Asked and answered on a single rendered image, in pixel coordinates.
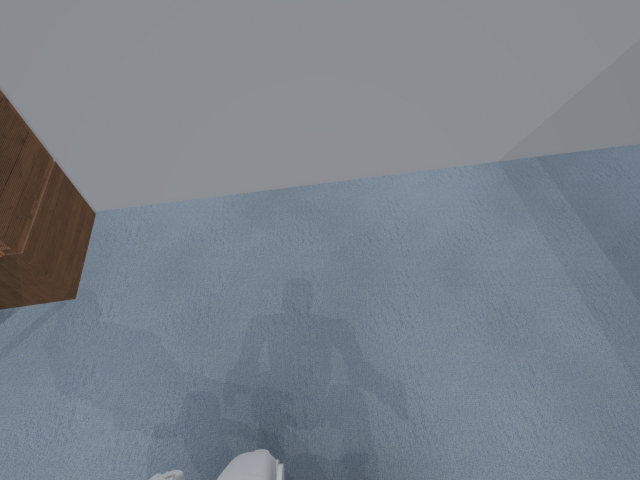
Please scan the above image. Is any left robot thigh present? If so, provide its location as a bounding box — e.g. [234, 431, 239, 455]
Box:
[217, 452, 284, 480]

